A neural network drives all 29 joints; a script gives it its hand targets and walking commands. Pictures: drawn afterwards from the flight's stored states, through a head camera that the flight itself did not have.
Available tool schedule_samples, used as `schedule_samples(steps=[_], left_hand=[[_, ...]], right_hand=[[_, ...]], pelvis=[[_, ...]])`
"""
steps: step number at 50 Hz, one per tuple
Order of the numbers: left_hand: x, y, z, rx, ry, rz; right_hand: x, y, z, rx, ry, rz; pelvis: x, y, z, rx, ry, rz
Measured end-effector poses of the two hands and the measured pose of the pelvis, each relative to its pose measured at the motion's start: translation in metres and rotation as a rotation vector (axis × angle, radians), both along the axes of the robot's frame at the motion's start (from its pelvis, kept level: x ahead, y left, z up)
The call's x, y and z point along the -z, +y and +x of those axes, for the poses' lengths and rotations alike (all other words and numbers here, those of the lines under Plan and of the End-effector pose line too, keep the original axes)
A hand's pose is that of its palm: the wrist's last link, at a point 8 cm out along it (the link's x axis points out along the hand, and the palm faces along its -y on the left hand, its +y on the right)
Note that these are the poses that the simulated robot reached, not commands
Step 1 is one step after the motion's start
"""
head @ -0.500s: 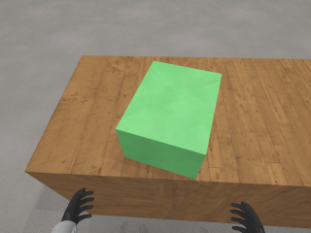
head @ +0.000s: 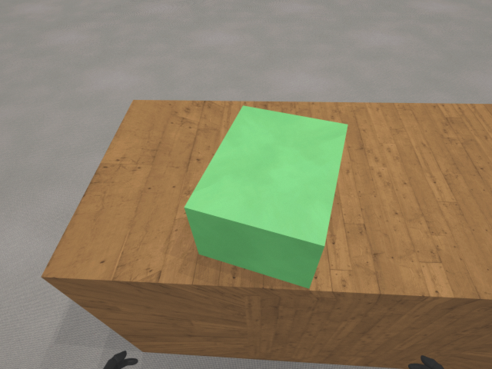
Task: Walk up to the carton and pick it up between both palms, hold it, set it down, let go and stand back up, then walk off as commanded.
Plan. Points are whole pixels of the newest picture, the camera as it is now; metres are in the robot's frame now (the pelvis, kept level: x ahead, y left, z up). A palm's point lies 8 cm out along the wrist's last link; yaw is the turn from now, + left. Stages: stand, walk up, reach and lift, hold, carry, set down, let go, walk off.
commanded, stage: stand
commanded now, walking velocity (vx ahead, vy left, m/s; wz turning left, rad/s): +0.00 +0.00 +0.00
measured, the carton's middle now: (273, 189) +0.45 +0.00 +0.00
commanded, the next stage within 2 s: walk off in 1.06 s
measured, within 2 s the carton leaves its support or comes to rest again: neither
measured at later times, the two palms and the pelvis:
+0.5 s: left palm out of the picture +0.07 +0.27 -0.10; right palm out of the picture +0.09 -0.28 -0.11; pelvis -0.01 +0.00 +0.00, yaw +0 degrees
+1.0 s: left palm out of the picture +0.04 +0.27 -0.11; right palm out of the picture +0.06 -0.29 -0.12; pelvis -0.02 -0.01 +0.00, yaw +0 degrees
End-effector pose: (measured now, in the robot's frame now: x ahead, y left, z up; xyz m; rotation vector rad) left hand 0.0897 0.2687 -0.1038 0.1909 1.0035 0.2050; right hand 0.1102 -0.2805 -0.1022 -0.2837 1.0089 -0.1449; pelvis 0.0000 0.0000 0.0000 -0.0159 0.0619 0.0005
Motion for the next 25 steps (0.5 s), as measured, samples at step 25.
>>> schedule_samples(steps=[25], left_hand=[[-0.001, 0.005, -0.015, -0.025, 0.032, 0.028]], right_hand=[[0.010, -0.001, -0.018, 0.015, 0.015, 0.016]], pelvis=[[-0.001, -0.003, -0.007, 0.000, -0.009, 0.004]])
